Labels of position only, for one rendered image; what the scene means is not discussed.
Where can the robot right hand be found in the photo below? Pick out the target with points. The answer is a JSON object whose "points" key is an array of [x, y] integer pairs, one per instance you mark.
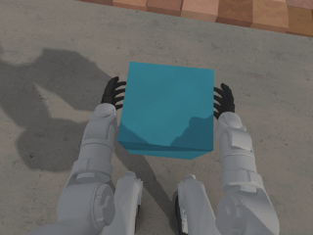
{"points": [[226, 102]]}

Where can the right robot upper arm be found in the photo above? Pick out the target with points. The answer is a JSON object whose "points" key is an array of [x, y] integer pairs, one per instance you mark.
{"points": [[238, 214]]}

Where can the carton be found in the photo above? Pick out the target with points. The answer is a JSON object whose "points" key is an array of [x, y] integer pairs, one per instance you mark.
{"points": [[167, 111]]}

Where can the right robot forearm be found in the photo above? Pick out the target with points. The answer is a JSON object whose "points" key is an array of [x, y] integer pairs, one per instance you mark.
{"points": [[239, 174]]}

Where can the left robot forearm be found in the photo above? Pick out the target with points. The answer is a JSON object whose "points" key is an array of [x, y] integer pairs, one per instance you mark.
{"points": [[94, 163]]}

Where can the robot left hand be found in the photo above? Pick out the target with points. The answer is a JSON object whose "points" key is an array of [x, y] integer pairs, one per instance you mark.
{"points": [[110, 93]]}

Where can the left robot thigh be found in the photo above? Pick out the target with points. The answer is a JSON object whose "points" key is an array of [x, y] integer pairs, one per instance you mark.
{"points": [[127, 197]]}

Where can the left robot upper arm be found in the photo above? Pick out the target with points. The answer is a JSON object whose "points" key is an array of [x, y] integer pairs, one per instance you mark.
{"points": [[83, 209]]}

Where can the right robot shin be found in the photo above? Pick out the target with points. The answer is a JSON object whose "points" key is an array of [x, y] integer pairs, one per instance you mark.
{"points": [[183, 212]]}

